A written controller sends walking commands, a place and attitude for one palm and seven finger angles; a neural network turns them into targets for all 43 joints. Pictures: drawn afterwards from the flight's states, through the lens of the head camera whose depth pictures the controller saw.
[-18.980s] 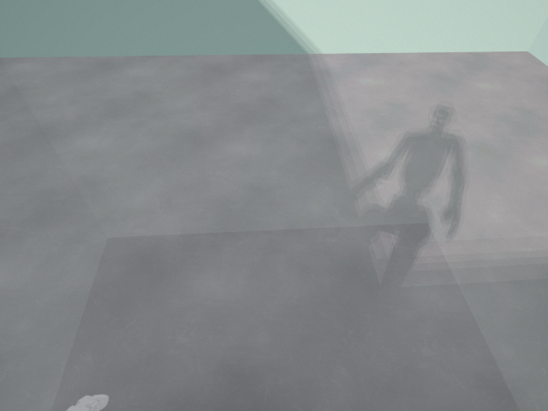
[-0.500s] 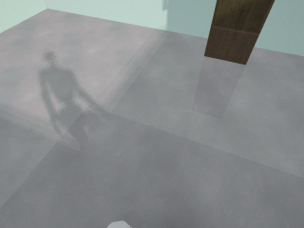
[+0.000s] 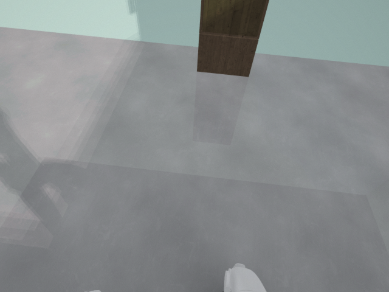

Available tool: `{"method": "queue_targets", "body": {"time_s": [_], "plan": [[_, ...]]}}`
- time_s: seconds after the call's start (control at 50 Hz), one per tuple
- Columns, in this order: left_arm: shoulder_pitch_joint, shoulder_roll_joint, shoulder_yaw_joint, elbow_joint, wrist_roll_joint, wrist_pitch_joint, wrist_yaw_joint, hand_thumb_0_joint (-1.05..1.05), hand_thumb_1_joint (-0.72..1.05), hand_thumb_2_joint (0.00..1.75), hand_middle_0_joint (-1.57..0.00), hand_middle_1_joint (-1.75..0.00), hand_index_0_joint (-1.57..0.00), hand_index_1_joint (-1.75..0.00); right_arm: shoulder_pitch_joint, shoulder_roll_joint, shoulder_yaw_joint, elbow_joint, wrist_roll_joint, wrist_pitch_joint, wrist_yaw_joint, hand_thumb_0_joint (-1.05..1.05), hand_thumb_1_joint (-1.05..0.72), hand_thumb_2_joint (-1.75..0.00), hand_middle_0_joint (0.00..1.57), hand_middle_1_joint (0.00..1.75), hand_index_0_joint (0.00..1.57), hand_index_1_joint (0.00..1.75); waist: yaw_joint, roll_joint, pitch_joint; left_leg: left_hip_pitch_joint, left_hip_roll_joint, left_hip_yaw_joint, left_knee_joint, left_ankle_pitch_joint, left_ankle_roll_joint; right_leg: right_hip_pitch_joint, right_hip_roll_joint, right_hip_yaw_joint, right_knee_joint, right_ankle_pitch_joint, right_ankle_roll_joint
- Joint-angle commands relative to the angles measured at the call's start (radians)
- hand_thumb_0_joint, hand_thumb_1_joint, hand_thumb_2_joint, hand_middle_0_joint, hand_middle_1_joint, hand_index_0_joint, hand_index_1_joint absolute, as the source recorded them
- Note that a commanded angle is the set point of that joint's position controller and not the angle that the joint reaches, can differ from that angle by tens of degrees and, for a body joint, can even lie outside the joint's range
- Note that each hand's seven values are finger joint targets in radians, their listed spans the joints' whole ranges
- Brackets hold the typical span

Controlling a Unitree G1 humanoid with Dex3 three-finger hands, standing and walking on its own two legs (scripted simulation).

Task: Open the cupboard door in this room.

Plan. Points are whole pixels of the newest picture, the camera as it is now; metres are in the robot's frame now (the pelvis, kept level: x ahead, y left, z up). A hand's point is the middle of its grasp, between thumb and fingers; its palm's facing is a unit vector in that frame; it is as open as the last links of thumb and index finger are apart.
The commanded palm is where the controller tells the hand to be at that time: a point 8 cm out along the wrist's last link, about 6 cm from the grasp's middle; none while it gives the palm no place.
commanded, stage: turn or walk to find it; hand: left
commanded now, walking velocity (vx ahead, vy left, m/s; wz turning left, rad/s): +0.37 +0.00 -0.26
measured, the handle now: out of the picture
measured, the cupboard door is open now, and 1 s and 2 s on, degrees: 0 0 0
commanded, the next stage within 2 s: stand and wait in 1.24 s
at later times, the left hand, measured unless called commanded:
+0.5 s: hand (143, 232) +0.28 +0.14 -0.17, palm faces -0.06 -0.97 -0.23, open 7.2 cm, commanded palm none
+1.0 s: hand (165, 147) +0.57 +0.11 -0.16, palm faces -0.18 -0.97 -0.18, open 7.4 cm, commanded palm none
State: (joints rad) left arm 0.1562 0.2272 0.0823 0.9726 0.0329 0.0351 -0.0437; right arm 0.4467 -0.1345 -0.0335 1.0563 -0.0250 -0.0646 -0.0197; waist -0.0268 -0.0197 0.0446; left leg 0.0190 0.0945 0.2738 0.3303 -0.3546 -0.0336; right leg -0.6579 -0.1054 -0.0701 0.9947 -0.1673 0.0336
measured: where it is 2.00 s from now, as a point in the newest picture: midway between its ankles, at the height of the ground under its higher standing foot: (219, 190)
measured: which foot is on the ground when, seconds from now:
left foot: down 0.00-0.12, up 0.14-0.60, down 0.62-1.00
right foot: up 0.00-0.12, down 0.14-0.64, up 0.66-1.00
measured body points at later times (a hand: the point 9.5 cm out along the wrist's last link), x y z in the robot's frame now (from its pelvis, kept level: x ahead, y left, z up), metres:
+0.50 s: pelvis +0.23 -0.05 +0.00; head +0.24 -0.06 +0.45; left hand +0.29 +0.19 -0.15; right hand +0.29 -0.29 -0.14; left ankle +0.35 +0.09 -0.70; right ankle +0.17 -0.13 -0.74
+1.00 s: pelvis +0.46 -0.05 +0.00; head +0.48 -0.06 +0.45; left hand +0.58 +0.17 -0.15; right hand +0.34 -0.25 -0.15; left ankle +0.40 +0.07 -0.74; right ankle +0.53 -0.21 -0.69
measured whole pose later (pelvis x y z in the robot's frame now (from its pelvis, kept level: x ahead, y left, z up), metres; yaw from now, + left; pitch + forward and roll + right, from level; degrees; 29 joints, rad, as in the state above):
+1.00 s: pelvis +0.46 -0.05 +0.00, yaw -10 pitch +1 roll +1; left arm 0.15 0.18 0.06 1.03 0.03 -0.01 -0.02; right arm 0.43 -0.14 -0.05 1.13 -0.02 -0.06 -0.01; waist -0.03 -0.02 0.04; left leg -0.04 0.05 0.23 0.33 -0.29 -0.01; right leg -0.59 -0.15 -0.08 0.86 -0.18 0.04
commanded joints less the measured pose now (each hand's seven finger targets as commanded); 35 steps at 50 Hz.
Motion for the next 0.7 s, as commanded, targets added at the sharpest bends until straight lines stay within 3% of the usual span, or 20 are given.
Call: {"method": "queue_targets", "body": {"time_s": [0.0, 0.04, 0.06, 0.08, 0.1, 0.12, 0.14, 0.18, 0.2, 0.24, 0.26, 0.4, 0.5, 0.54, 0.58, 0.6, 0.62, 0.64, 0.66, 0.68], "plan": [[-0.188, -0.017, -0.023, -0.112, -0.007, -0.048, -0.008, 0.0, 0.9, 0.9, -0.2, -0.3, -0.2, -0.3, 0.083, -0.169, -0.047, 0.003, -0.009, -0.016, -0.001, 0.0, -0.9, -0.9, 0.2, 0.3, 0.2, 0.3, -0.041, 0.183, 0.086, 0.034, 0.246, -0.072, -0.059, 0.6, 0.12, 0.013, 0.039, -0.083, -0.269, -0.053, -0.045], [-0.092, -0.003, -0.018, -0.082, -0.006, -0.062, -0.001, 0.0, 0.9, 0.9, -0.2, -0.3, -0.2, -0.3, 0.065, -0.19, -0.051, 0.013, -0.003, -0.014, -0.002, 0.0, -0.9, -0.9, 0.2, 0.3, 0.2, 0.3, 0.013, 0.183, 0.022, 0.046, 0.251, -0.035, 0.069, 0.896, 0.107, 0.183, 0.092, -0.112, -0.344, -0.071, -0.085], [0.028, 0.019, -0.011, -0.042, -0.003, -0.071, 0.004, 0.0, 0.9, 0.9, -0.2, -0.3, -0.2, -0.3, 0.048, -0.203, -0.052, 0.012, 0.002, -0.012, -0.002, 0.0, -0.9, -0.9, 0.2, 0.3, 0.2, 0.3, 0.067, 0.176, -0.05, 0.039, 0.231, -0.014, 0.204, 0.976, 0.084, 0.339, 0.124, -0.131, -0.412, -0.039, -0.1], [0.219, 0.071, 0.005, 0.021, 0.001, -0.083, 0.011, 0.0, 0.9, 0.9, -0.2, -0.3, -0.2, -0.3, 0.008, -0.213, -0.055, 0.003, 0.008, -0.012, 0.002, 0.0, -0.9, -0.9, 0.2, 0.3, 0.2, 0.3, 0.163, 0.134, -0.157, -0.056, 0.195, 0.015, 0.423, 0.885, 0.046, 0.603, 0.124, -0.118, -0.476, 0.057, -0.112], [0.352, 0.195, 0.031, 0.069, 0.007, -0.095, 0.028, 0.0, 0.9, 0.9, -0.2, -0.3, -0.2, -0.3, 0.027, -0.154, -0.042, -0.012, 0.023, -0.012, 0.018, 0.0, -0.9, -0.9, 0.2, 0.3, 0.2, 0.3, 0.208, -0.068, -0.262, -0.376, 0.117, 0.002, 0.725, 0.391, 0.019, 0.918, -0.099, 0.149, -0.486, 0.098, -0.173], [0.403, 0.271, 0.042, 0.092, -0.014, -0.095, 0.041, 0.0, 0.9, 0.9, -0.2, -0.3, -0.2, -0.3, 0.017, -0.086, -0.028, -0.051, 0.029, -0.009, 0.01, 0.0, -0.9, -0.9, 0.2, 0.3, 0.2, 0.3, 0.179, -0.193, -0.326, -0.623, -0.029, -0.1, 1.019, -0.257, -0.013, 1.041, -0.337, 0.552, -0.551, 0.332, -0.279], [0.338, 0.279, 0.049, 0.077, -0.03, -0.093, 0.047, 0.0, 0.9, 0.9, -0.2, -0.3, -0.2, -0.3, -0.023, -0.109, -0.026, -0.053, 0.031, -0.004, 0.01, 0.0, -0.9, -0.9, 0.2, 0.3, 0.2, 0.3, 0.166, -0.169, -0.339, -0.651, 0.009, -0.246, 1.11, -0.19, 0.003, 0.961, -0.35, 0.566, -0.619, 0.263, -0.288], [0.173, 0.167, 0.016, 0.042, -0.032, -0.096, 0.048, 0.0, 0.9, 0.9, -0.2, -0.3, -0.2, -0.3, -0.106, -0.117, -0.036, -0.048, 0.014, 0.0, 0.013, 0.0, -0.9, -0.9, 0.2, 0.3, 0.2, 0.3, 0.105, 0.004, -0.126, -0.674, 0.081, -0.268, 1.077, -0.009, 0.007, 0.693, -0.264, 0.411, -0.657, 0.147, -0.24], [0.111, 0.129, 0.003, 0.034, -0.029, -0.1, 0.051, 0.0, 0.9, 0.9, -0.2, -0.3, -0.2, -0.3, -0.098, -0.098, -0.034, -0.037, 0.005, 0.01, 0.013, 0.0, -0.9, -0.9, 0.2, 0.3, 0.2, 0.3, 0.063, 0.031, -0.057, -0.613, 0.103, -0.266, 1.01, 0.03, 0.007, 0.539, -0.228, 0.326, -0.692, 0.107, -0.22], [0.051, 0.087, -0.011, 0.03, -0.019, -0.106, 0.051, 0.0, 0.9, 0.9, -0.2, -0.3, -0.2, -0.3, -0.021, -0.07, -0.029, -0.007, -0.004, 0.039, 0.016, 0.0, -0.9, -0.9, 0.2, 0.3, 0.2, 0.3, -0.002, -0.048, -0.024, -0.531, 0.101, -0.236, 0.909, 0.064, -0.01, 0.383, -0.165, 0.205, -0.747, 0.043, -0.187], [0.045, 0.076, -0.014, 0.029, -0.017, -0.108, 0.051, 0.0, 0.9, 0.9, -0.2, -0.3, -0.2, -0.3, -0.004, -0.065, -0.027, -0.005, -0.005, 0.046, 0.018, 0.0, -0.9, -0.9, 0.2, 0.3, 0.2, 0.3, -0.014, -0.071, -0.026, -0.522, 0.097, -0.225, 0.865, 0.076, -0.017, 0.363, -0.143, 0.177, -0.765, 0.017, -0.186], [0.111, 0.089, -0.015, 0.056, -0.015, -0.128, 0.049, 0.0, 0.9, 0.9, -0.2, -0.3, -0.2, -0.3, -0.215, -0.088, -0.031, -0.099, -0.002, 0.032, 0.045, 0.0, -0.9, -0.9, 0.2, 0.3, 0.2, 0.3, 0.021, -0.076, 0.044, -0.615, 0.093, -0.216, 0.543, 0.174, -0.03, 0.462, -0.142, 0.165, -0.799, 0.021, -0.216], [0.172, 0.112, -0.011, 0.082, -0.012, -0.125, 0.052, 0.0, 0.9, 0.9, -0.2, -0.3, -0.2, -0.3, -0.354, -0.098, -0.028, -0.145, 0.002, 0.015, 0.057, 0.0, -0.9, -0.9, 0.2, 0.3, 0.2, 0.3, 0.058, -0.063, 0.067, -0.551, 0.054, -0.187, 0.348, 0.165, -0.002, 0.553, -0.164, 0.172, -0.763, 0.114, -0.202], [0.17, 0.121, -0.008, 0.086, -0.013, -0.12, 0.054, 0.0, 0.9, 0.9, -0.2, -0.3, -0.2, -0.3, -0.329, -0.114, -0.03, -0.138, 0.0, 0.008, 0.055, 0.0, -0.9, -0.9, 0.2, 0.3, 0.2, 0.3, 0.037, -0.049, 0.051, -0.454, 0.027, -0.16, 0.27, 0.149, 0.009, 0.568, -0.156, 0.154, -0.705, 0.167, -0.185], [0.159, 0.112, -0.007, 0.086, -0.019, -0.117, 0.05, 0.0, 0.9, 0.9, -0.2, -0.3, -0.2, -0.3, -0.143, -0.164, -0.043, -0.077, -0.009, -0.006, 0.041, 0.0, -0.9, -0.9, 0.2, 0.3, 0.2, 0.3, -0.048, 0.039, -0.049, -0.132, -0.008, -0.143, 0.161, 0.188, 0.034, 0.47, -0.073, 0.066, -0.426, 0.303, -0.136], [0.189, 0.066, -0.012, 0.074, -0.023, -0.116, 0.042, 0.0, 0.9, 0.9, -0.2, -0.3, -0.2, -0.3, -0.003, -0.259, -0.067, -0.043, -0.021, -0.013, 0.031, 0.0, -0.9, -0.9, 0.2, 0.3, 0.2, 0.3, -0.093, 0.216, -0.159, 0.108, 0.168, -0.376, 0.106, 0.177, 0.098, 0.286, 0.022, -0.001, -0.153, 0.128, -0.084], [0.195, 0.031, -0.024, 0.051, -0.028, -0.121, 0.035, 0.0, 0.9, 0.9, -0.2, -0.3, -0.2, -0.3, 0.097, -0.337, -0.082, -0.017, -0.019, -0.005, 0.028, 0.0, -0.9, -0.9, 0.2, 0.3, 0.2, 0.3, -0.105, 0.401, -0.206, 0.224, 0.378, -0.663, -0.013, 0.191, 0.188, 0.082, 0.118, -0.039, 0.128, -0.386, -0.057], [0.136, 0.05, -0.024, 0.043, -0.022, -0.114, 0.044, 0.0, 0.9, 0.9, -0.2, -0.3, -0.2, -0.3, 0.073, -0.305, -0.073, -0.004, -0.008, 0.004, 0.016, 0.0, -0.9, -0.9, 0.2, 0.3, 0.2, 0.3, -0.105, 0.332, -0.19, 0.158, 0.399, -0.695, -0.066, 0.086, 0.197, 0.025, 0.079, 0.062, 0.259, -0.385, -0.064], [0.077, 0.043, -0.02, 0.038, -0.022, -0.115, 0.036, 0.0, 0.9, 0.9, -0.2, -0.3, -0.2, -0.3, 0.002, -0.256, -0.062, -0.024, -0.004, 0.003, 0.015, 0.0, -0.9, -0.9, 0.2, 0.3, 0.2, 0.3, -0.082, 0.205, -0.1, 0.052, 0.371, -0.63, -0.073, 0.058, 0.2, -0.019, 0.03, 0.073, 0.298, -0.298, -0.068], [0.058, 0.033, -0.019, 0.042, -0.016, -0.112, 0.027, 0.0, 0.9, 0.9, -0.2, -0.3, -0.2, -0.3, -0.044, -0.205, -0.048, -0.037, -0.005, -0.004, 0.015, 0.0, -0.9, -0.9, 0.2, 0.3, 0.2, 0.3, -0.058, 0.142, -0.045, -0.033, 0.328, -0.55, -0.093, 0.076, 0.181, -0.011, -0.001, 0.079, 0.286, -0.23, -0.061]]}}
